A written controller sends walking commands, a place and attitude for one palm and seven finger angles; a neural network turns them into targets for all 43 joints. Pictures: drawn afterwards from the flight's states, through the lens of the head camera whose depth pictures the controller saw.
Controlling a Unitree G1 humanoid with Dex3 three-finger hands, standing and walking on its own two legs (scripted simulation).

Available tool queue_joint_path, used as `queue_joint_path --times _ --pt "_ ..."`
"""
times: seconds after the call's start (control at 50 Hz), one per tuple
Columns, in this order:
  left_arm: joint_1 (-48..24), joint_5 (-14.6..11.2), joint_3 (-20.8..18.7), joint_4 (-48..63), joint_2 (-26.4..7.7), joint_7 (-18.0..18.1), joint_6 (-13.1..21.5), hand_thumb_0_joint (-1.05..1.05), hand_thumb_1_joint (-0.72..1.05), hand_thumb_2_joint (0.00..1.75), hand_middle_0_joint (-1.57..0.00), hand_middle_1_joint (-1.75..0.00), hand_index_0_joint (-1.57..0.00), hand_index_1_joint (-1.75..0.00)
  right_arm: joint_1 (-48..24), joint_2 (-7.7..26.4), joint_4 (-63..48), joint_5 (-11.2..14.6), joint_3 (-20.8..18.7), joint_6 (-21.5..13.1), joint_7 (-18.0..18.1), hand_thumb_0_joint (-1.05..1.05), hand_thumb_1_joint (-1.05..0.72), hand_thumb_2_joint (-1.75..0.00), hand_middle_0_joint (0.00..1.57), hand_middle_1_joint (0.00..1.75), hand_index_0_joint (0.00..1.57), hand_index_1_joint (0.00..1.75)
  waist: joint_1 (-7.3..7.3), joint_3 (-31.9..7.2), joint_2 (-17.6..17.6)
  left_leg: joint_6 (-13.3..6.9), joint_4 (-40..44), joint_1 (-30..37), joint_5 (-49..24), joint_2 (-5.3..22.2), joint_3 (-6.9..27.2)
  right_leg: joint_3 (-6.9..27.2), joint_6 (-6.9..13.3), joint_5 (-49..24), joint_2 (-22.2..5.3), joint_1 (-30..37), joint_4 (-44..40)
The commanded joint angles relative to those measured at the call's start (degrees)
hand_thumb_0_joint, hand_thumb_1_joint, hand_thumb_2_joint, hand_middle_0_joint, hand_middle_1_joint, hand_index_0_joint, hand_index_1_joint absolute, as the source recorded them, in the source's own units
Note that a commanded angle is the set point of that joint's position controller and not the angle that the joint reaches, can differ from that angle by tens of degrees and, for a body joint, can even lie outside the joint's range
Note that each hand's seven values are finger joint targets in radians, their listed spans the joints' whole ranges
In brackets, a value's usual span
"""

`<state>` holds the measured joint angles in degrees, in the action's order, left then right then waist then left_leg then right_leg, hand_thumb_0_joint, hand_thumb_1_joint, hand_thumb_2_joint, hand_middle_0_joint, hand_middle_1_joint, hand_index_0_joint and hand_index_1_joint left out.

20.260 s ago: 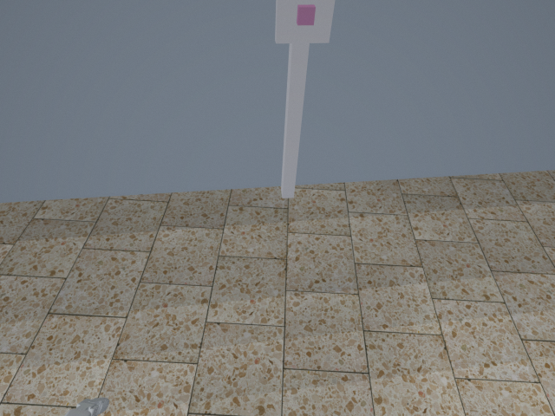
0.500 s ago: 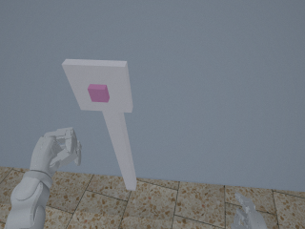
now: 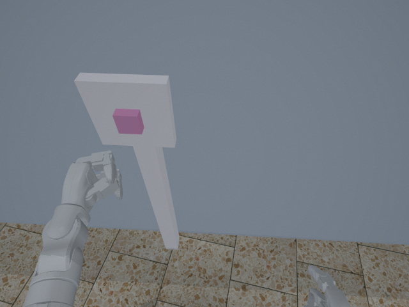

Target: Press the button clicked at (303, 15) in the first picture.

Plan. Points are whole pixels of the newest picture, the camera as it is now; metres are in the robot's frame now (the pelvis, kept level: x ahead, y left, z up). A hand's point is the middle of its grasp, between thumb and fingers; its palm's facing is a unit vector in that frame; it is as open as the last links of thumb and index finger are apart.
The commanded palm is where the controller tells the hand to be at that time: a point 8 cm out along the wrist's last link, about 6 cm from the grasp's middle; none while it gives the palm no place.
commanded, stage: aim a knuckle at the button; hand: left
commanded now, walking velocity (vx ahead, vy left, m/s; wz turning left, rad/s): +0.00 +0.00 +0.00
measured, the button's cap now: (129, 120) +0.46 +0.19 +0.12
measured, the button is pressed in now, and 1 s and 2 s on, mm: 0 0 5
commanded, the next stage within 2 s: press the button with the knuckle in 0.98 s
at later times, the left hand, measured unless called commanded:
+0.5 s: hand (129, 166) +0.36 +0.17 +0.08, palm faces +0.00 -1.00 -0.01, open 3.1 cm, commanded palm +0.33 +0.22 +0.09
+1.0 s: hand (134, 167) +0.36 +0.16 +0.08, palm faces +0.01 -1.00 -0.01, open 3.1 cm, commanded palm +0.33 +0.22 +0.09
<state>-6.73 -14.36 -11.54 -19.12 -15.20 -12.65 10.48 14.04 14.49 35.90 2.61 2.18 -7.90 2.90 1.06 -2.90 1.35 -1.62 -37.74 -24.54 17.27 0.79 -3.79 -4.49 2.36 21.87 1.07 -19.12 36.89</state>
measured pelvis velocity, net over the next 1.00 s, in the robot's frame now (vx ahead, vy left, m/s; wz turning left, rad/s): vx -0.01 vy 0.00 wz -0.01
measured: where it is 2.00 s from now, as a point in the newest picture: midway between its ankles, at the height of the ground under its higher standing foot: outside the picture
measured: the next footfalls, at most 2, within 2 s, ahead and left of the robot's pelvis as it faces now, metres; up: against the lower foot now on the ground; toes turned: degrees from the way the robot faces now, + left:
none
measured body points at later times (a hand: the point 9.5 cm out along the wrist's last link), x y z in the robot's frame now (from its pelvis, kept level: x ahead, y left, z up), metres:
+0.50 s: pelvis +0.00 +0.01 +0.00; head +0.02 +0.01 +0.45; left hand +0.36 +0.23 +0.09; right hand +0.10 -0.25 -0.11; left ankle +0.02 +0.10 -0.72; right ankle -0.03 -0.09 -0.72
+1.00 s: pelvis -0.01 +0.00 +0.00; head +0.02 -0.01 +0.45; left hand +0.36 +0.21 +0.08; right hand +0.12 -0.25 -0.10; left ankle +0.02 +0.10 -0.72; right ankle -0.03 -0.09 -0.72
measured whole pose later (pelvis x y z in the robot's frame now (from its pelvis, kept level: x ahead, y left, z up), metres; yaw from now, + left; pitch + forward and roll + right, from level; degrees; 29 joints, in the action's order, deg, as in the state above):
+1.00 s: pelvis -0.01 +0.00 +0.00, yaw +0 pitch +5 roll +0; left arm -18.1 -11.8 -9.5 -31.9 -14.2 -7.9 13.8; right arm 15.0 14.6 34.8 2.7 1.9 -2.1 1.7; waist 2.3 -3.4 1.4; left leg -1.5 -39.5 -27.5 17.5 1.3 -3.8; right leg -4.3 2.7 22.1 1.5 -22.2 38.8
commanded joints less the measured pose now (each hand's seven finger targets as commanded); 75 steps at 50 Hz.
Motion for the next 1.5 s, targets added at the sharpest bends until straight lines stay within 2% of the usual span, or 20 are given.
queue_joint_path --times 0.0,0.1,0.12,0.18,0.22,0.26,0.36,0.42,0.48,0.56,0.72,0.76,0.82,1.06,1.12,1.16,1.24,1.26,1.32,1.48 --pt "-20.60 -0.32 -1.75 10.00 -8.44 0.29 4.81 0.00 0.90 0.90 -1.30 -1.50 -1.30 -1.50 -2.46 7.62 -7.57 0.40 -3.20 -2.18 0.47 0.00 -0.90 -0.90 0.20 0.30 0.20 0.30 0.88 -12.90 1.25 -0.27 2.97 12.50 -13.40 -0.39 4.48 2.93 -1.57 -19.23 -0.24 -3.21 -4.38" --pt "-25.68 0.65 0.05 5.85 -7.28 1.54 4.75 0.00 0.90 0.90 -1.30 -1.50 -1.30 -1.50 -1.51 7.96 -7.11 0.37 -3.35 -0.89 0.11 0.00 -0.90 -0.90 0.20 0.30 0.20 0.30 1.46 -12.88 0.48 -0.12 2.78 12.08 -11.64 -0.23 5.29 2.49 -1.40 -16.50 -0.15 -5.51 -3.92" --pt "-25.84 1.00 -0.87 4.53 -8.40 2.08 4.92 0.00 0.90 0.90 -1.30 -1.50 -1.30 -1.50 -1.06 8.23 -6.85 0.27 -3.49 -0.56 0.06 0.00 -0.90 -0.90 0.20 0.30 0.20 0.30 1.51 -12.71 -1.87 -0.30 2.59 11.35 -11.48 -0.05 5.39 2.51 -1.45 -16.10 0.00 -5.30 -4.00" --pt "-28.49 1.69 -0.17 4.94 -7.56 3.45 5.82 0.00 0.90 0.90 -1.30 -1.50 -1.30 -1.50 -0.78 7.91 -7.12 0.18 -3.59 0.04 -0.33 0.00 -0.90 -0.90 0.20 0.30 0.20 0.30 1.08 -15.18 1.42 0.10 2.42 12.86 -12.85 0.00 5.57 2.40 -1.10 -16.50 -0.06 -5.50 -2.99" --pt "-28.66 2.12 -1.23 2.67 -8.80 4.39 6.22 0.00 0.90 0.90 -1.30 -1.50 -1.30 -1.50 -0.06 8.28 -6.85 -0.05 -3.64 0.70 -0.50 0.00 -0.90 -0.90 0.20 0.30 0.20 0.30 1.13 -15.28 -1.34 -0.13 2.10 11.57 -12.75 0.14 5.56 2.55 -1.23 -16.51 0.16 -5.16 -2.97" --pt "-32.51 2.52 -1.52 0.82 -9.41 5.01 6.72 0.00 0.90 0.90 -1.30 -1.50 -1.30 -1.50 0.01 8.12 -6.49 -0.01 -3.49 1.40 -0.54 0.00 -0.90 -0.90 0.20 0.30 0.20 0.30 1.57 -14.18 0.25 -0.02 2.17 10.41 -11.36 -0.10 5.17 2.87 -1.25 -16.02 0.01 -5.62 -2.93" --pt "-26.29 2.33 -3.04 1.00 -9.88 4.83 7.28 0.00 0.90 0.90 -1.30 -1.50 -1.30 -1.50 0.29 8.00 -8.06 0.02 -3.78 2.33 -1.09 0.00 -0.90 -0.90 0.20 0.30 0.20 0.30 -0.18 -16.99 0.70 -0.04 2.08 10.73 -14.59 -0.06 4.48 2.99 -1.09 -19.76 0.17 -2.64 -2.44" --pt "-25.49 1.93 -3.31 1.14 -10.16 4.16 7.27 0.00 0.90 0.90 -1.30 -1.50 -1.30 -1.50 0.48 8.10 -8.22 0.05 -3.87 2.68 -1.05 0.00 -0.90 -0.90 0.20 0.30 0.20 0.30 0.23 -15.46 -1.84 -0.30 2.11 9.38 -13.99 0.02 4.42 2.96 -1.18 -19.85 0.44 -2.26 -2.82" --pt "-26.84 1.50 0.68 3.59 -6.00 3.48 7.25 0.00 0.90 0.90 -1.30 -1.50 -1.30 -1.50 -0.07 7.54 -8.67 0.50 -3.81 2.59 -1.12 0.00 -0.90 -0.90 0.20 0.30 0.20 0.30 1.19 -14.13 1.59 -0.11 2.38 10.83 -12.77 0.10 4.49 2.66 -1.16 -17.90 0.53 -4.80 -3.16" --pt "-28.23 1.66 1.74 4.24 -5.23 4.15 7.37 0.00 0.90 0.90 -1.30 -1.50 -1.30 -1.50 0.14 7.83 -8.06 0.49 -4.02 2.38 -0.86 0.00 -0.90 -0.90 0.20 0.30 0.20 0.30 1.95 -14.08 0.00 -0.32 2.27 11.11 -10.93 0.11 4.77 2.75 -1.37 -15.90 0.50 -6.11 -3.45" --pt "-29.91 2.98 -0.17 2.86 -8.06 6.44 8.12 0.00 0.90 0.90 -1.30 -1.50 -1.30 -1.50 0.05 7.99 -7.00 0.06 -3.74 2.37 -0.74 0.00 -0.90 -0.90 0.20 0.30 0.20 0.30 1.29 -15.40 -0.64 -0.36 2.27 11.47 -10.65 0.04 5.25 2.93 -1.22 -15.35 0.29 -5.22 -3.23" --pt "-30.22 2.66 0.81 1.84 -6.46 6.28 7.64 0.00 0.90 0.90 -1.30 -1.50 -1.30 -1.50 -0.44 7.71 -7.43 0.24 -3.58 2.53 -0.83 0.00 -0.90 -0.90 0.20 0.30 0.20 0.30 1.41 -14.72 -1.50 -0.43 2.34 10.81 -10.04 -0.17 4.73 3.14 -1.46 -16.05 0.13 -4.94 -3.62" --pt "-27.92 2.70 -2.59 -0.43 -10.12 6.14 7.00 0.00 0.90 0.90 -1.30 -1.50 -1.30 -1.50 -0.37 7.97 -7.78 0.23 -3.39 3.17 -0.70 0.00 -0.90 -0.90 0.20 0.30 0.20 0.30 0.43 -14.04 -2.16 -0.53 2.41 8.54 -9.65 -0.42 4.33 3.67 -1.49 -16.67 0.01 -3.06 -3.80" --pt "-31.27 1.44 0.79 0.41 -6.91 3.25 7.82 0.00 0.90 0.90 -1.30 -1.50 -1.30 -1.50 -0.12 7.73 -7.91 0.64 -3.59 3.07 -0.58 0.00 -0.90 -0.90 0.20 0.30 0.20 0.30 1.96 -15.10 -1.00 -0.83 1.02 9.72 -11.12 -0.84 3.84 4.32 -2.01 -20.52 -0.18 -3.78 -3.79" --pt "-35.12 1.92 -1.28 -0.99 -10.18 3.82 7.78 0.00 0.90 0.90 -1.30 -1.50 -1.30 -1.50 0.37 8.11 -6.91 0.52 -3.58 3.49 -0.19 0.00 -0.90 -0.90 0.20 0.30 0.20 0.30 2.45 -14.46 -1.70 -0.95 0.78 8.54 -10.10 -0.83 3.94 4.81 -2.18 -19.24 -0.32 -3.98 -3.98" --pt "-36.96 1.92 -0.21 -1.22 -8.74 4.13 7.93 0.00 0.90 0.90 -1.30 -1.50 -1.30 -1.50 0.35 7.81 -6.90 0.56 -3.50 3.49 -0.21 0.00 -0.90 -0.90 0.20 0.30 0.20 0.30 2.53 -15.26 0.27 -0.88 0.82 9.50 -10.63 -0.96 3.97 4.69 -2.01 -19.64 -0.40 -4.31 -3.77" --pt "-36.74 2.24 -2.42 -3.50 -11.01 4.37 8.67 0.00 0.90 0.90 -1.30 -1.50 -1.30 -1.50 1.57 8.19 -6.25 0.32 -3.76 3.75 -0.30 0.00 -0.90 -0.90 0.20 0.30 0.20 0.30 2.07 -17.91 -1.75 -0.92 0.41 9.40 -13.12 -0.85 4.10 4.64 -1.99 -22.56 -0.36 -2.37 -2.86" --pt "-35.84 2.33 -1.96 -4.38 -10.41 4.22 8.58 0.00 0.90 0.90 -1.30 -1.50 -1.30 -1.50 1.31 8.03 -6.58 0.36 -3.66 3.81 -0.41 0.00 -0.90 -0.90 0.20 0.30 0.20 0.30 1.54 -17.27 0.57 -0.74 0.47 9.17 -12.96 -0.98 3.97 4.73 -1.83 -22.61 -0.38 -2.64 -2.79" --pt "-35.25 2.42 -2.88 -7.32 -11.15 4.14 8.14 0.00 0.90 0.90 -1.30 -1.50 -1.30 -1.50 2.25 8.38 -6.47 0.26 -3.70 4.26 -0.63 0.00 -0.90 -0.90 0.20 0.30 0.20 0.30 1.72 -16.68 -2.34 -0.97 0.26 7.99 -13.42 -0.94 4.01 4.59 -2.03 -23.59 -0.27 -2.36 -2.82" --pt "-37.54 2.42 -2.70 -6.73 -10.45 3.98 8.65 0.00 0.90 0.90 -1.30 -1.50 -1.30 -1.50 3.45 8.38 -6.58 0.25 -4.25 4.90 -1.01 0.00 -0.90 -0.90 0.20 0.30 0.20 0.30 1.89 -18.62 -0.19 -0.75 -0.38 10.30 -16.15 -0.70 3.97 4.08 -1.70 -25.26 0.03 -3.59 -2.02"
